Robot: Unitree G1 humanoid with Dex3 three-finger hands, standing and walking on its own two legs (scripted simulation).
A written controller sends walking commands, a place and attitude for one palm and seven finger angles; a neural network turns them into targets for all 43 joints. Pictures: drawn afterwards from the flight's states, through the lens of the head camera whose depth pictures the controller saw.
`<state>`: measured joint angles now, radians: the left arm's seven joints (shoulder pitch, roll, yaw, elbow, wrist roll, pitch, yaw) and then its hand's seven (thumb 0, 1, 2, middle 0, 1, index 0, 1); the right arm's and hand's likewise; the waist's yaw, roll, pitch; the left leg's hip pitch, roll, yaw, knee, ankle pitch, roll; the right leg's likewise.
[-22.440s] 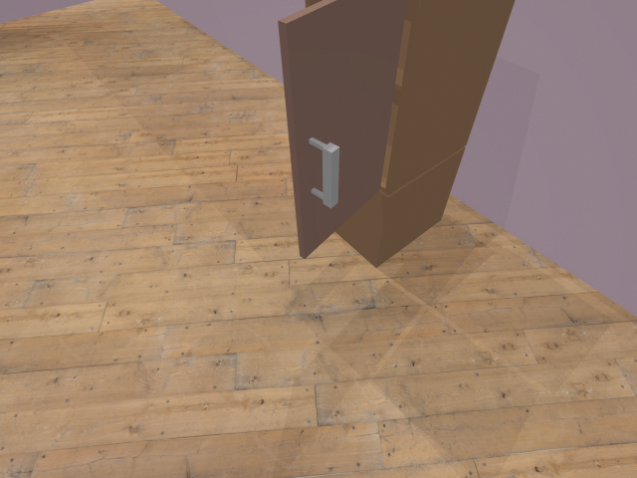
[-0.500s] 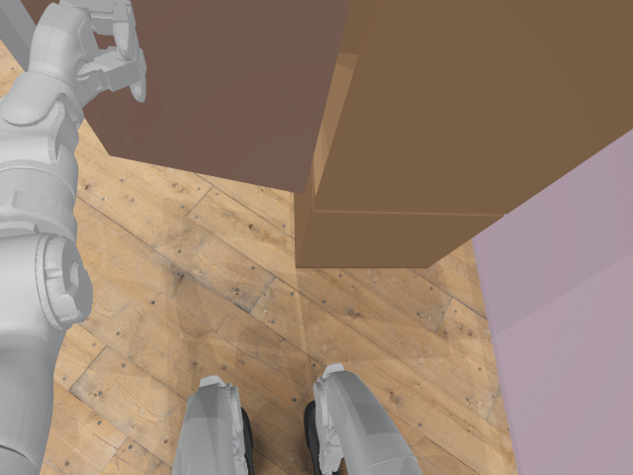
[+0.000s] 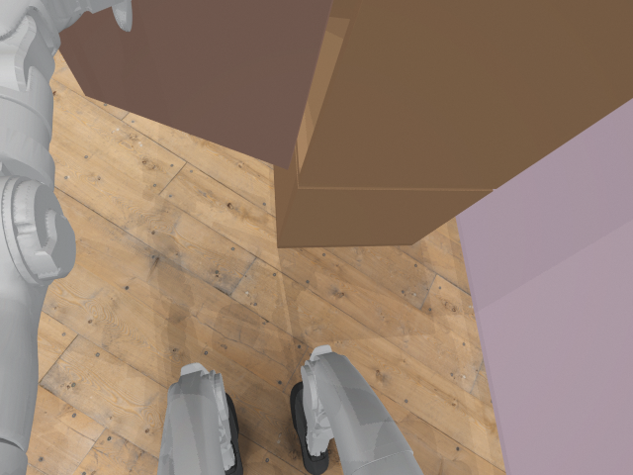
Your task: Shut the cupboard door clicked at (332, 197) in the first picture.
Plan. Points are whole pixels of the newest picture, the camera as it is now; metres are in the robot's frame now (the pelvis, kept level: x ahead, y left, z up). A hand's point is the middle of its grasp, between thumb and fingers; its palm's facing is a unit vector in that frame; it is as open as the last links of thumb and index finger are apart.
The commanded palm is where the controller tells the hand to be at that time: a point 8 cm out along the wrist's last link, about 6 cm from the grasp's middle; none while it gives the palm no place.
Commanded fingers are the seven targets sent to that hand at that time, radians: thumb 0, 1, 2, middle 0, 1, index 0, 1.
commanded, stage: pull the fist back off the door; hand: left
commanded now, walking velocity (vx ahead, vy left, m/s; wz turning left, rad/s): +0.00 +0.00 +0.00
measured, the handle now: out of the picture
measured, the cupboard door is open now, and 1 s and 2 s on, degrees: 69 63 63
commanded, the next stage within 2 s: draw the hand back to the body in 0.84 s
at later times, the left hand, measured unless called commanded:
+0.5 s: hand out of the picture +0.60 +0.10 +0.11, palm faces +0.11 -0.99 -0.02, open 3.1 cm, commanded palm +0.55 +0.13 +0.10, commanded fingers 0.00 0.90 0.90 -1.30 -1.50 -1.30 -1.50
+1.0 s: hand (150, 45) +0.54 +0.09 +0.11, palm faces +0.09 -0.99 -0.05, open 3.1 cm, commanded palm +0.49 +0.15 +0.12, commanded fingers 0.00 0.90 0.90 -1.30 -1.50 -1.30 -1.50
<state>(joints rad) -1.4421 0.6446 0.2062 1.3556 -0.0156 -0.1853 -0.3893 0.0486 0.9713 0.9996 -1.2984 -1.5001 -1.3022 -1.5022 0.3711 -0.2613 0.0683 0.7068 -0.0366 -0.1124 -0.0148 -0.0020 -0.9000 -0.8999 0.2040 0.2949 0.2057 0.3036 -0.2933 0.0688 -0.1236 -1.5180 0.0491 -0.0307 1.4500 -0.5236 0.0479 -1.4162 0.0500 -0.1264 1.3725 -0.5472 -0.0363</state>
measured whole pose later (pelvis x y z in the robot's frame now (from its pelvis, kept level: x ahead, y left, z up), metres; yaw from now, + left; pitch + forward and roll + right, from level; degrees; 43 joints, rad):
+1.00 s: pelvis +0.03 -0.02 +0.05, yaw +4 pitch +26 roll -1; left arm -0.90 0.23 0.21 1.13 -0.01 -0.51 0.11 0.02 0.90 0.90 -1.30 -1.50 -1.31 -1.50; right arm 0.27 -0.24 -0.02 0.64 -0.05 0.04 0.07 0.00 -0.90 -0.90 0.20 0.29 0.20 0.30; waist -0.15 0.04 -0.16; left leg -1.17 0.02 0.01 1.23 -0.51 0.01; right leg -1.11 0.03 -0.08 1.22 -0.56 -0.06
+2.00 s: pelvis +0.07 +0.02 +0.17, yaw +5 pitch -2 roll -1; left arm 0.34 0.34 0.18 -0.28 -0.08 0.03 0.09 0.02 0.90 0.90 -0.66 -0.80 -0.66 -0.80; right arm 0.17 -0.20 0.07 0.56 0.03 -0.01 -0.06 0.01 -0.90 -0.90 0.20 0.29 0.20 0.30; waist 0.05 0.07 -0.01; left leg -0.16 -0.05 0.03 0.44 -0.25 0.06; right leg -0.09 -0.01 -0.04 0.40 -0.28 0.01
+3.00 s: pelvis +0.05 +0.01 +0.16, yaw +4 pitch +1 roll +0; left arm 0.55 0.43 0.39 -0.45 -0.08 -0.12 0.13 0.02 0.89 0.90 -0.21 -0.30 -0.22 -0.30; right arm 0.17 -0.25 -0.01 0.58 0.02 0.03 -0.10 0.01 -0.90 -0.90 0.20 0.29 0.20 0.30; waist 0.00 0.05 -0.02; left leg -0.28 -0.03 0.04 0.51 -0.25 0.05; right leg -0.23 0.00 -0.03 0.50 -0.29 0.00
